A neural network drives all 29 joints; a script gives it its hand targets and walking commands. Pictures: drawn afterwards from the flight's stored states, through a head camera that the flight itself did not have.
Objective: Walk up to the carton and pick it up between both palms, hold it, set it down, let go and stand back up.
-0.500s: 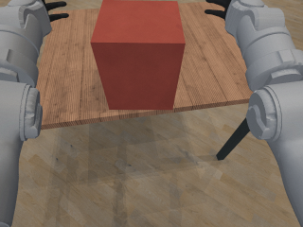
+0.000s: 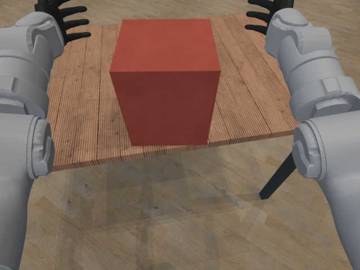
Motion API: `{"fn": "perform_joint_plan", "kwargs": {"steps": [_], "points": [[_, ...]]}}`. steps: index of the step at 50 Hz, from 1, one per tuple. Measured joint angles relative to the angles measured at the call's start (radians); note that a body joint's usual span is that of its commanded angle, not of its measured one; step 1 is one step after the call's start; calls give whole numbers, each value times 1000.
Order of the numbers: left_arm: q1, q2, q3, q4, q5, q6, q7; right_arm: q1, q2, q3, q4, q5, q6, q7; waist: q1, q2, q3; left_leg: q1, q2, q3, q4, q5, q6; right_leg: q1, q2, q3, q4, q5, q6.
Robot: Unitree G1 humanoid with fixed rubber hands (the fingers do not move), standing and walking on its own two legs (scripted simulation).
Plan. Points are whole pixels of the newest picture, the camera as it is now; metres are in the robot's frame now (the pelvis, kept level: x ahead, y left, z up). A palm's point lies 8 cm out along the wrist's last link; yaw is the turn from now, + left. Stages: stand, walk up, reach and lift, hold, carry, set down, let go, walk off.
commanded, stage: set down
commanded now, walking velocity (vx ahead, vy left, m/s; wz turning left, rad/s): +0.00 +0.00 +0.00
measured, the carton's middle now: (168, 87) +0.56 +0.00 +0.08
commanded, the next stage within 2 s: none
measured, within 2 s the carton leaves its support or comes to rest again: neither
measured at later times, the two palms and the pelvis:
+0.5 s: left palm (58, 108) +0.42 +0.21 +0.16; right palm (262, 95) +0.42 -0.18 +0.17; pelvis -0.01 +0.01 +0.00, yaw +0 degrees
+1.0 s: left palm (77, 133) +0.38 +0.18 +0.13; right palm (260, 129) +0.38 -0.18 +0.12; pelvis -0.03 +0.01 -0.01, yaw -1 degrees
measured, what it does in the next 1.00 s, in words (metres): stands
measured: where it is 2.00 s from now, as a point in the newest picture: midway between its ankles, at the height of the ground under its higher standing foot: outside the picture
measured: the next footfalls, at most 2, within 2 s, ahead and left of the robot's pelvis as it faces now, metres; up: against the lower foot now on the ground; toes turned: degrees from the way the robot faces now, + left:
none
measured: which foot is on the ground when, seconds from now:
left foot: down 0.00-1.00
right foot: down 0.00-1.00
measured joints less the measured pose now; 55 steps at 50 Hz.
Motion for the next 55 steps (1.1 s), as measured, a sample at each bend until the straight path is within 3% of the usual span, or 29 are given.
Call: {"fn": "perform_joint_plan", "kwargs": {"steps": [5,13,18,23,28,36,44,51,55], "points": [[154,-65,60,-117,47,-2,-24,177,17,36,-133,19,-30,-19,25,4,28,75,-4,16,-27,-4,6,72,-3,19,-34,7,7],[476,-169,111,-388,125,-11,-25,481,52,19,-344,-24,-93,-19,48,-4,34,149,-7,19,-44,-7,9,150,-4,28,-64,10,9],[589,-191,87,-476,122,-19,18,595,48,-2,-385,-52,-115,8,63,-23,50,151,-5,20,4,-30,15,145,-3,28,0,-18,8],[592,-184,29,-448,89,-69,60,611,42,-11,-337,-50,-156,29,68,-40,38,104,-6,11,80,-54,18,98,-7,17,84,-51,8],[573,-192,-18,-387,66,-118,71,593,52,-21,-277,-51,-202,38,55,-30,36,71,-11,-4,149,-75,20,73,-14,2,148,-74,10],[464,-213,-47,-222,44,-180,119,542,46,-31,-194,-82,-239,51,47,-33,31,11,-19,6,241,-103,27,-3,-24,11,269,-114,14],[475,-237,7,-157,108,-219,87,591,71,29,-198,-47,-287,27,54,-32,60,49,-7,28,266,-124,25,24,-12,33,296,-127,11],[659,-301,18,-255,180,-252,58,769,124,0,-265,-123,-364,23,88,-18,42,91,-8,22,215,-109,18,60,-11,28,261,-123,5],[730,-324,47,-274,233,-236,43,826,138,22,-267,-142,-411,5,85,-22,51,99,-10,5,220,-111,13,70,-14,11,276,-138,0]]}}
